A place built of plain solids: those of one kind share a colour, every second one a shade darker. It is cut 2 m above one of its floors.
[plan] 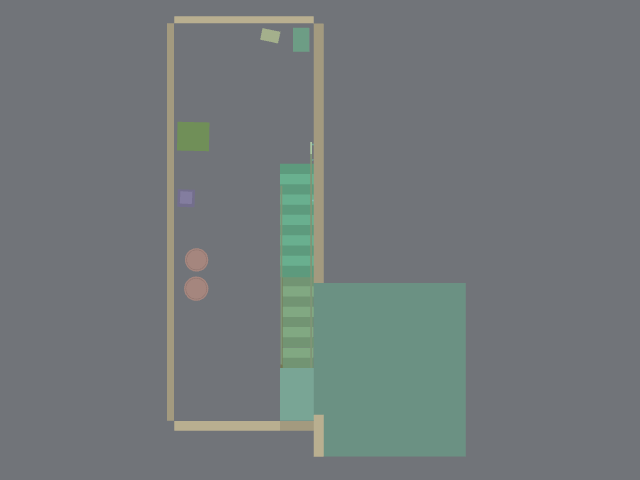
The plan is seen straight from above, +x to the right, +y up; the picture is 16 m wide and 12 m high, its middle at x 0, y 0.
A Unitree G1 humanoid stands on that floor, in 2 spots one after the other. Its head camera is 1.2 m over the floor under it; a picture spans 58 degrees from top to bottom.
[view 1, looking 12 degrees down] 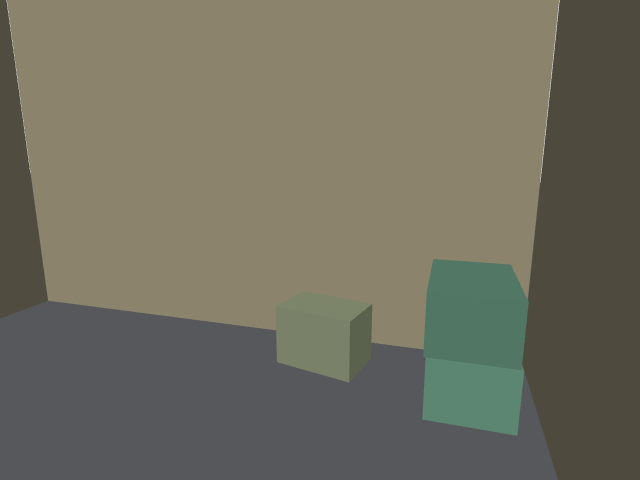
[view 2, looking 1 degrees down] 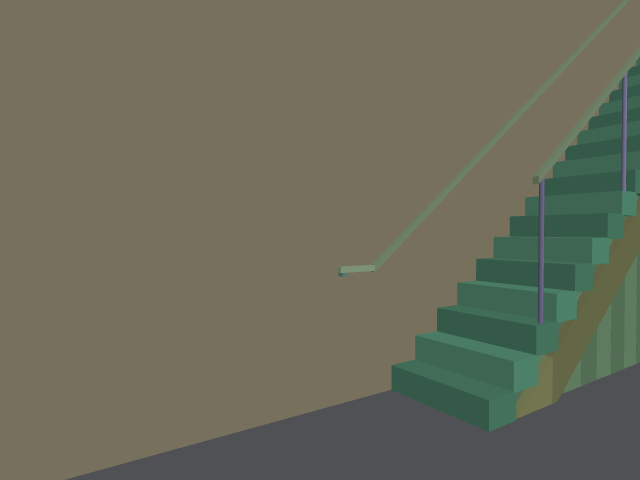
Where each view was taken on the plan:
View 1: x -0.59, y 2.90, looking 107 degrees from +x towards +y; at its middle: wall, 2.69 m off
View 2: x -2.57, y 4.19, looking -34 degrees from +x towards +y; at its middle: wall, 2.92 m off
